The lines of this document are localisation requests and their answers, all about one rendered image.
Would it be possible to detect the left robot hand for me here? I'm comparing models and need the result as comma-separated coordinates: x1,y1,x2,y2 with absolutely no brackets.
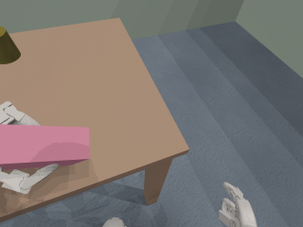
0,101,59,194

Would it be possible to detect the sponge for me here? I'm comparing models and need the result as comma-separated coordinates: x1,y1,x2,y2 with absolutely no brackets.
0,124,90,170

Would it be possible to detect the table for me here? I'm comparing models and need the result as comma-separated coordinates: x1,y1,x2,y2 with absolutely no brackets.
0,18,189,222

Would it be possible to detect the right robot hand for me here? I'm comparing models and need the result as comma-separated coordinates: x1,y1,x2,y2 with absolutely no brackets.
219,182,258,227

